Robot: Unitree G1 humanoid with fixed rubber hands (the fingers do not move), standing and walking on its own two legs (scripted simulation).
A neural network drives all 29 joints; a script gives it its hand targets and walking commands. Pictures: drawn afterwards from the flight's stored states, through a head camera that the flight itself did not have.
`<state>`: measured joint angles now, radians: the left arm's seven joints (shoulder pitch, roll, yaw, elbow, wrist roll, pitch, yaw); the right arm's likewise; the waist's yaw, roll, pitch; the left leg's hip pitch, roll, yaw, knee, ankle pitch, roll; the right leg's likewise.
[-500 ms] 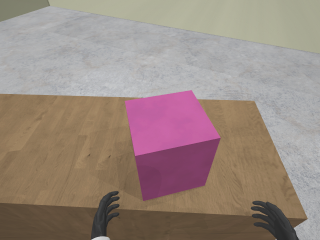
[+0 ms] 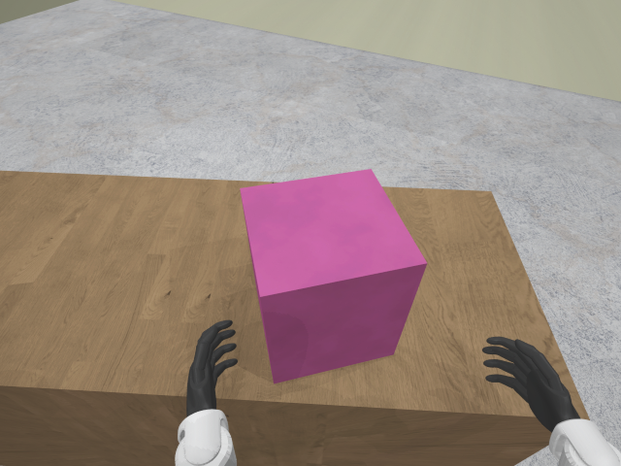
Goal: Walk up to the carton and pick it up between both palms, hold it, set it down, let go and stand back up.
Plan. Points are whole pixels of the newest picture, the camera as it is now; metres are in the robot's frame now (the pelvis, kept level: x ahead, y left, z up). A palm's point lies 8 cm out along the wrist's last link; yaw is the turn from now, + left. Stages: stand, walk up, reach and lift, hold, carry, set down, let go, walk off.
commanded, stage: reach and lift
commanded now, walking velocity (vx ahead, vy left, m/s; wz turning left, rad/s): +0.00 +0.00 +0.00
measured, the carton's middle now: (322, 277) +0.42 +0.03 -0.01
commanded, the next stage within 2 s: none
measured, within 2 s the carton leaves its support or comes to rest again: neither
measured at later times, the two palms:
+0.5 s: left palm (198, 350) +0.24 +0.17 +0.05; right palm (534, 340) +0.30 -0.25 +0.04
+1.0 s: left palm (177, 299) +0.28 +0.19 +0.10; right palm (515, 266) +0.37 -0.22 +0.10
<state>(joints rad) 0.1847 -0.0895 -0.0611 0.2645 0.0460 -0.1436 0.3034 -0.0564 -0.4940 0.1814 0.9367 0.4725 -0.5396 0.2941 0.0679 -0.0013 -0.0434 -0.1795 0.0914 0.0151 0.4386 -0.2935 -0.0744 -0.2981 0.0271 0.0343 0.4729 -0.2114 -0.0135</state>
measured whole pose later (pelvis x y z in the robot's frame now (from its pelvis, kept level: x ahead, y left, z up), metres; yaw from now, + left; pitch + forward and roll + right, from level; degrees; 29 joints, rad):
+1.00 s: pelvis -0.01 +0.00 +0.01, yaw +0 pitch +1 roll +0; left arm -0.17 -0.05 0.08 -0.07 0.01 0.46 0.25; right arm -0.45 -0.52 0.09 0.65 0.41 0.00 0.18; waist 0.10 0.01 0.01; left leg -0.11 0.09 -0.01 0.28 -0.19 -0.08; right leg -0.21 0.04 0.03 0.29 -0.11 -0.02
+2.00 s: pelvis -0.01 +0.00 +0.01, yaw +3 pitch +7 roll -1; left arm -0.71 0.03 0.16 0.22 -0.07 0.67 0.24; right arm -1.07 -0.56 0.13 1.00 0.41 0.25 0.17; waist 0.18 0.05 -0.06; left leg -0.25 0.08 -0.05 0.31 -0.19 -0.08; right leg -0.31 0.03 0.00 0.28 -0.09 -0.02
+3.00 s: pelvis -0.01 -0.01 +0.00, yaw +3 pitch +18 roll -1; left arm -0.63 -0.09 0.16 0.80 0.02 -0.11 0.24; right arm -1.02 -0.36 0.13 1.38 0.30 -0.26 0.08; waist 0.22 0.05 -0.18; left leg -0.52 0.11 -0.02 0.40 -0.20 -0.09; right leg -0.55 0.04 -0.02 0.32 -0.09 -0.03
